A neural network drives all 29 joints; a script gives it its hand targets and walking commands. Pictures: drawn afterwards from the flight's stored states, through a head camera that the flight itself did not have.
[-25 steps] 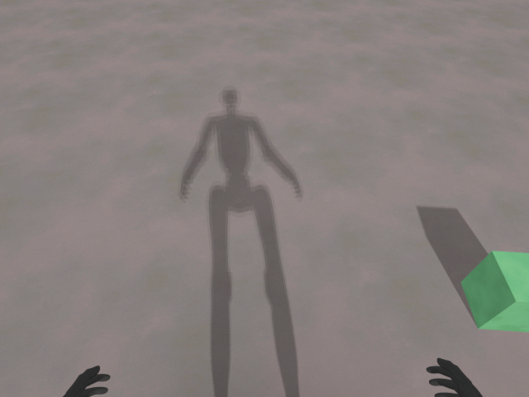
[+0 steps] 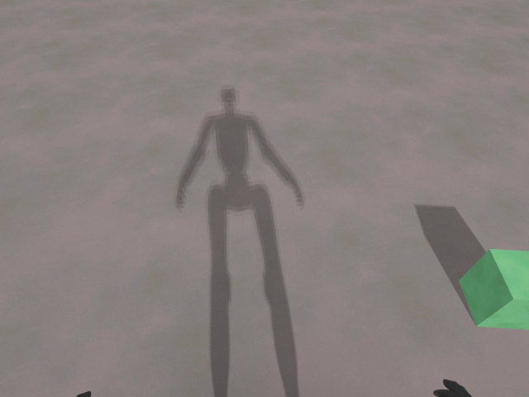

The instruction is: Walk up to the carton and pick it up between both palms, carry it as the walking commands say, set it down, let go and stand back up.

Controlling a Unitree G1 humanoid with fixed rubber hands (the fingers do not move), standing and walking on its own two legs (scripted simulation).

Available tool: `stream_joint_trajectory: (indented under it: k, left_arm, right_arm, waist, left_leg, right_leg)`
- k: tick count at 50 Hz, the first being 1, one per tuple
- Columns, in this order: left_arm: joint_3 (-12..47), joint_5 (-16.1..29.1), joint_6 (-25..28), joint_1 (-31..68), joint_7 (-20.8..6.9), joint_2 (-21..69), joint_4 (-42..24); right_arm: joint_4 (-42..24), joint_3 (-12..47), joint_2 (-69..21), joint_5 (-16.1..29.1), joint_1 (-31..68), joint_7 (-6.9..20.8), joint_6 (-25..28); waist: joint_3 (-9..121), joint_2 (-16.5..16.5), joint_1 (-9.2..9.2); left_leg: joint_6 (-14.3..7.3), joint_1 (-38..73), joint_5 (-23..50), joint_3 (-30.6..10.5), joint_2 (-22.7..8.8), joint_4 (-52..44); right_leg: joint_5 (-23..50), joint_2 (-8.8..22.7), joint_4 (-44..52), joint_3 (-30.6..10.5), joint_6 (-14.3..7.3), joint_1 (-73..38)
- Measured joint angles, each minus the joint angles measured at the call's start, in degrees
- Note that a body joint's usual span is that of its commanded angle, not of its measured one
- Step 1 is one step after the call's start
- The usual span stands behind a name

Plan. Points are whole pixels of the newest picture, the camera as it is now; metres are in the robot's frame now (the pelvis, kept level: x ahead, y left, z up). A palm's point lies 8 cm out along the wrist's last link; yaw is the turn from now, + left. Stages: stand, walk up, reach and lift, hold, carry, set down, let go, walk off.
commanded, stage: walk up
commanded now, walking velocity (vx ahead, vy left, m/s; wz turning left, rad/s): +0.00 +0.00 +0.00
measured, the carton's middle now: (510, 290) +0.58 -0.95 -0.66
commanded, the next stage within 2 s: none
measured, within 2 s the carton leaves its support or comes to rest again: neither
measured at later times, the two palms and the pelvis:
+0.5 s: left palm out of the picture +0.14 +0.21 -0.12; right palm out of the picture +0.01 -0.30 -0.16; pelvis -0.02 -0.03 -0.03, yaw -10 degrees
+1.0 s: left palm out of the picture +0.12 +0.23 -0.12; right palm out of the picture -0.08 -0.30 -0.12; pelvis -0.05 +0.00 -0.01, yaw -22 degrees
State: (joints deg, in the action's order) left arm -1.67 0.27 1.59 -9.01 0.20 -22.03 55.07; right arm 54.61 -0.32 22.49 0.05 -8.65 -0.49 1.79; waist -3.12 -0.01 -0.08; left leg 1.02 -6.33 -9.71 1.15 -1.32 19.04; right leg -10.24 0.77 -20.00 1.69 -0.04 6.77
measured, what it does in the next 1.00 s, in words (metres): steps on the spot, turning right: left foot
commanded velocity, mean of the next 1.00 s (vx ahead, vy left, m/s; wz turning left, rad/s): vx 0.02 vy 0.00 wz -0.42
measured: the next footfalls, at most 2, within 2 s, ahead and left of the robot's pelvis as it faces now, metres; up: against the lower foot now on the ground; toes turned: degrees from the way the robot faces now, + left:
left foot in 0.94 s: +0.01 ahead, +0.12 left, +0.00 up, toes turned -22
right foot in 1.34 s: -0.10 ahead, -0.20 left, +0.00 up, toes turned -44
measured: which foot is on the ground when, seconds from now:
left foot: down 0.00-0.46, up 0.48-0.92, down 0.94-1.00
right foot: down 0.00-0.94, up 0.96-1.00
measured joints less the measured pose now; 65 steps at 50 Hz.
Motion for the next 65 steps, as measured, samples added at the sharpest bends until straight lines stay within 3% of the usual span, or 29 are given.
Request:
stream_joint_trajectory:
  k: [8,11,14,19,22,24,27,31,35,38,42,46,47,50,52,54,59,65]
  left_arm:
    - [-0.2,-0.1,-0.4,-0.2,0.0,0.3,1.0]
    - [-0.9,-0.8,-2.5,0.1,-0.9,1.1,-0.2]
    - [-1.2,-1.0,-3.7,0.0,-1.1,2.7,-1.9]
    - [-1.1,-0.9,-4.8,-0.1,-1.2,5.9,-5.5]
    - [-1.0,-0.6,-4.6,0.1,-1.7,7.2,-7.2]
    - [-0.9,-1.3,-3.9,0.3,-1.7,7.1,-7.9]
    - [-0.4,-1.8,-3.4,-0.5,-0.9,7.6,-8.3]
    - [-0.9,-1.8,-3.1,-2.1,0.1,7.3,-6.7]
    - [-1.4,-1.9,-2.8,-2.9,0.4,6.6,-5.2]
    - [-1.6,-2.1,-2.6,-3.8,0.4,5.8,-6.5]
    - [-2.4,-2.0,-3.2,-4.8,0.2,5.4,-7.5]
    - [-2.9,-1.9,-4.0,-5.0,-0.4,5.3,-7.3]
    - [-3.0,-1.8,-4.1,-5.2,-0.6,5.4,-7.6]
    - [-3.8,-2.0,-4.4,-5.2,-0.9,5.5,-8.0]
    - [-4.2,-2.2,-4.4,-5.3,-1.6,5.6,-8.4]
    - [-4.6,-2.1,-4.4,-5.2,-2.4,5.4,-8.5]
    - [-4.5,-1.9,-5.9,-3.9,-5.0,5.2,-7.7]
    - [-2.8,-2.2,-3.4,0.3,-6.0,5.6,-7.7]
  right_arm:
    - [0.8,-0.8,-0.5,0.1,-0.5,-0.1,-0.5]
    - [-0.7,-2.6,-1.8,-0.1,-0.2,-1.1,-2.0]
    - [-2.1,-3.6,-3.7,-0.7,0.4,-2.0,-2.7]
    - [-4.5,-3.4,-6.6,-1.8,-0.5,-2.3,-2.9]
    - [-4.9,-3.7,-7.5,-2.4,-1.8,-1.8,-2.9]
    - [-4.9,-4.1,-7.6,-2.7,-2.3,-1.2,-3.4]
    - [-4.2,-4.5,-7.7,-3.0,-1.2,-1.0,-5.0]
    - [-3.9,-4.9,-7.2,-3.1,0.1,-0.4,-5.0]
    - [-3.6,-5.2,-6.3,-2.4,1.5,0.2,-5.5]
    - [-3.3,-4.7,-6.3,-1.0,1.7,-0.4,-5.2]
    - [-2.9,-3.9,-6.5,-0.3,1.8,-0.9,-4.6]
    - [-2.9,-3.6,-6.0,0.5,0.8,-1.5,-3.8]
    - [-3.0,-3.7,-5.4,0.6,0.1,-1.8,-3.6]
    - [-2.3,-4.0,-5.2,-0.2,-2.4,-2.0,-3.7]
    - [-2.1,-4.0,-5.0,-0.8,-3.7,-1.8,-3.5]
    - [-2.2,-3.9,-5.2,-1.5,-4.0,-1.8,-2.9]
    - [-2.8,-3.4,-6.1,-2.4,-4.5,-1.3,-1.2]
    - [-1.0,-4.1,-5.5,-2.4,-8.3,0.1,0.3]
  waist:
    - [0.8,0.0,0.09]
    - [0.7,-0.3,1.31]
    - [0.3,-1.0,1.13]
    - [-0.3,0.2,0.28]
    - [-0.2,1.5,-0.09]
    - [-0.1,1.8,-0.01]
    - [-1.1,2.4,-0.06]
    - [-0.9,1.7,-0.28]
    - [-0.4,0.6,-0.02]
    - [0.2,-0.7,1.52]
    - [1.1,-2.1,2.75]
    - [1.9,-2.4,2.31]
    - [2.3,-1.7,1.79]
    - [2.4,-2.2,0.64]
    - [2.4,-1.7,0.59]
    - [2.2,-1.2,0.81]
    - [2.9,-0.5,0.52]
    - [4.0,2.4,-1.64]
  left_leg:
    - [-0.1,-0.9,-0.9,-0.1,0.0,0.5]
    - [0.1,-4.9,-2.6,1.7,-0.8,6.5]
    - [-0.4,-7.9,-5.1,3.4,-1.1,11.0]
    - [0.9,-8.9,-6.8,6.5,-3.7,13.6]
    - [2.1,-9.3,-7.7,7.8,-5.7,15.5]
    - [2.2,-12.5,-12.1,6.8,-6.2,22.7]
    - [2.0,-17.7,-16.2,1.9,-3.0,37.2]
    - [2.2,-19.6,-12.4,2.0,-1.0,41.7]
    - [2.3,-17.6,-11.5,2.1,0.1,36.9]
    - [3.0,-15.3,-12.2,-0.3,1.9,31.5]
    - [2.0,-11.9,-12.4,-2.1,3.1,23.4]
    - [0.7,-6.0,-8.9,-1.9,2.9,10.1]
    - [0.0,-4.0,-8.6,-2.2,2.1,5.6]
    - [-0.3,-3.7,-4.8,-1.2,1.4,4.2]
    - [-0.1,-3.0,-4.6,-0.3,-0.1,3.4]
    - [0.3,-2.6,-4.8,0.8,-1.6,3.2]
    - [1.6,-2.4,-5.7,4.7,-5.0,2.8]
    - [3.9,0.9,-6.6,9.3,-9.7,-0.1]
  right_leg:
    - [-0.6,0.1,-0.3,0.3,-0.2,0.8]
    - [-1.9,-0.2,-6.6,-1.5,-0.1,5.6]
    - [-4.0,-0.3,-12.8,-3.1,0.1,10.2]
    - [-15.0,0.3,-29.6,1.7,0.6,17.5]
    - [-11.8,0.7,-23.5,3.2,-0.3,15.4]
    - [-7.0,0.4,-19.3,2.7,-2.2,14.6]
    - [-6.2,-0.6,-17.8,2.0,-3.8,14.0]
    - [-0.9,-1.1,-8.9,0.4,-3.7,10.8]
    - [2.5,-1.6,-3.9,-1.6,-4.0,9.6]
    - [4.1,-1.9,-2.2,-3.5,-4.0,9.8]
    - [5.5,-2.5,-1.7,-5.9,-3.4,11.0]
    - [5.9,-3.6,-3.3,-7.7,-2.2,13.3]
    - [5.3,-4.4,-4.8,-7.5,-1.7,14.5]
    - [-7.8,-4.0,-20.8,-5.1,1.5,20.6]
    - [-9.3,-3.3,-32.5,-3.0,2.6,23.7]
    - [-8.9,-2.3,-37.8,-2.3,3.0,24.5]
    - [-8.7,0.8,-34.0,-1.4,3.0,22.7]
    - [-10.5,2.6,-16.9,3.3,0.6,16.0]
